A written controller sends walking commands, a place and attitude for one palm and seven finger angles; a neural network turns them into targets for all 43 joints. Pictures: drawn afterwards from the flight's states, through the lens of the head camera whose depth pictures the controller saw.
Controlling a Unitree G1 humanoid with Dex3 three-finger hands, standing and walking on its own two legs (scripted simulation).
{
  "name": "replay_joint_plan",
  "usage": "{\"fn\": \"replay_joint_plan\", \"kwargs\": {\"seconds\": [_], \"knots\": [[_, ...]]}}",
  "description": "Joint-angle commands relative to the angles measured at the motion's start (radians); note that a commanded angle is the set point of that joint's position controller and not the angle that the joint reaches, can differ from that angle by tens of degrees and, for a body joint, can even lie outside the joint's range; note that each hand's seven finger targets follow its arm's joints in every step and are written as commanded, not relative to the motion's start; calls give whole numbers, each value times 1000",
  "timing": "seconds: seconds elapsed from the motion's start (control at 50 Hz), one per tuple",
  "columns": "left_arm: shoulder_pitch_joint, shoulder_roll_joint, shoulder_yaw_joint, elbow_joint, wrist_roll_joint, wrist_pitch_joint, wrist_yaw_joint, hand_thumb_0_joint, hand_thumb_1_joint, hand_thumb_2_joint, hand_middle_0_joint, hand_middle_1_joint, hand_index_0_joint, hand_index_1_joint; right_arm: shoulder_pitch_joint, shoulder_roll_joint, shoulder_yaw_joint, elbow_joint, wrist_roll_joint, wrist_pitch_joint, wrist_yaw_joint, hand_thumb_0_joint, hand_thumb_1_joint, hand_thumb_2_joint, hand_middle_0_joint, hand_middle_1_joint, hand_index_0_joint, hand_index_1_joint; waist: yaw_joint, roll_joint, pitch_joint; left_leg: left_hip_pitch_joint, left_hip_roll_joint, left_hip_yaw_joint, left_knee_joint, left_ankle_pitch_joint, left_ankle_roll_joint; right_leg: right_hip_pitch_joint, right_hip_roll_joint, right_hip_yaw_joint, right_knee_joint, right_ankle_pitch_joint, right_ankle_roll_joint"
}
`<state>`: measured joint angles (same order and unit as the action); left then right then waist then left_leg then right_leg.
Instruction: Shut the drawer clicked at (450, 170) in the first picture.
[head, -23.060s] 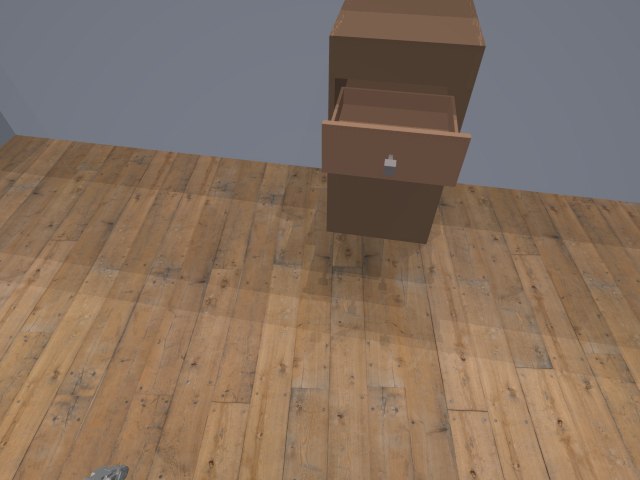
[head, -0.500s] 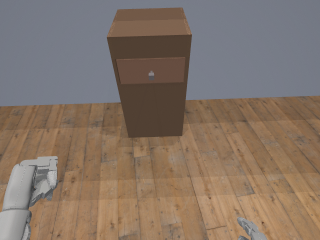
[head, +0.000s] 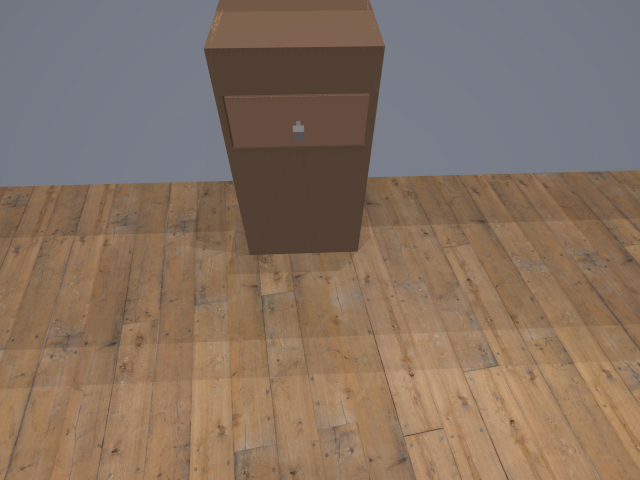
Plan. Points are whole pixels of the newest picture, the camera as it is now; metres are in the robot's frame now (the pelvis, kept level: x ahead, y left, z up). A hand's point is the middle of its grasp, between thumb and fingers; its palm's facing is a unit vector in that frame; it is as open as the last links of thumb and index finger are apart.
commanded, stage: let the arm hang, fingers relaxed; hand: left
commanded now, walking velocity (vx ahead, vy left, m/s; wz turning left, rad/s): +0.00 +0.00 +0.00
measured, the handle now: (298, 129) +0.98 +0.12 -0.16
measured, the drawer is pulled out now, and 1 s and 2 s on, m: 0.00 0.00 0.00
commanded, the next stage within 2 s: look to check the result in 0.52 s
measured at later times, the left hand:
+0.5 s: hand out of the picture +0.02 +0.18 -0.17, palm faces -0.01 -0.98 -0.20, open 7.3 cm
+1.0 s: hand out of the picture +0.02 +0.18 -0.17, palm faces -0.01 -0.98 -0.20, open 7.4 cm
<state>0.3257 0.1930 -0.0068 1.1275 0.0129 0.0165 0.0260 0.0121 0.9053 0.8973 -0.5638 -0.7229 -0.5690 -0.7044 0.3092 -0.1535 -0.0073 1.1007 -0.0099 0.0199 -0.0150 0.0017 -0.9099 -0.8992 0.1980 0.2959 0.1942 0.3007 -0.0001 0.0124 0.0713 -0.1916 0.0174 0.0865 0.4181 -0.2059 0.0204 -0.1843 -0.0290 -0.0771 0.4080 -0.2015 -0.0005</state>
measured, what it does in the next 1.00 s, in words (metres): stands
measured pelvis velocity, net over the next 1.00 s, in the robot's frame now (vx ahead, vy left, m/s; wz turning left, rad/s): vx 0.01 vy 0.01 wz -0.02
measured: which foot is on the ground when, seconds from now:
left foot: down 0.00-1.00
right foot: down 0.00-1.00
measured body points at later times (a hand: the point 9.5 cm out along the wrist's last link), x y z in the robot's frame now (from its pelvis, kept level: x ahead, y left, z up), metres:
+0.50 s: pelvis +0.00 +0.01 +0.00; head +0.01 +0.00 +0.45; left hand +0.02 +0.23 -0.16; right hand -0.03 -0.20 -0.17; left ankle +0.01 +0.10 -0.74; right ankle +0.01 -0.12 -0.74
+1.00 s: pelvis +0.01 +0.01 +0.00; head +0.02 +0.00 +0.45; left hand +0.02 +0.23 -0.16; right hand +0.00 -0.21 -0.16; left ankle +0.01 +0.10 -0.74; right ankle +0.01 -0.12 -0.74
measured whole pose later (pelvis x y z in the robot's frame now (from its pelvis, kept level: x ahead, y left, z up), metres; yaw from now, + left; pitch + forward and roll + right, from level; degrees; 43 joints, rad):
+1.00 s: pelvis +0.01 +0.01 +0.00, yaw -1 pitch -2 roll +0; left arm 0.25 0.15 0.00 1.15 0.02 -0.01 0.03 0.01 0.91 0.90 -0.20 -0.30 -0.20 -0.29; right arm 0.27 -0.14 -0.02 1.14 -0.01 -0.01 -0.02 0.00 -0.91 -0.90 0.20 0.30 0.19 0.30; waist -0.01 0.01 0.06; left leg -0.14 0.01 0.11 0.38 -0.21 0.03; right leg -0.15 -0.04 -0.05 0.39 -0.21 0.01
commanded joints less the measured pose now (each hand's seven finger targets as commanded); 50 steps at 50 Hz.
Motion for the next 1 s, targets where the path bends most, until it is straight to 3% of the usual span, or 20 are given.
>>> {"fn": "replay_joint_plan", "kwargs": {"seconds": [0.0, 0.28, 0.98], "knots": [[9, 87, 17, -21, -5, -27, 7, 0, 900, 900, -200, -300, -200, -300, 56, -81, -14, -6, -3, -22, -13, 0, -900, -900, 200, 300, 200, 300, -9, -17, -4, 15, 98, -91, -104, 24, 17, -39, -77, 92, -96, -2, -33], [1, 49, 29, -8, -1, -28, 12, 0, 900, 900, -200, -300, -200, -300, 77, -42, -21, 24, -7, -29, -16, 0, -900, -900, 200, 300, 200, 300, -6, 1, 31, -12, 95, -90, -129, -5, 19, -42, -70, 94, -83, -1, -27], [-26, 79, 34, -3, -1, -39, 10, 0, 900, 900, -200, -300, -200, -300, 27, -90, -28, 26, -5, -35, -17, 0, -900, -900, 200, 300, 200, 300, -11, -6, 0, 55, 100, -86, -120, 70, 17, -28, -81, 107, -102, 47, -26]]}}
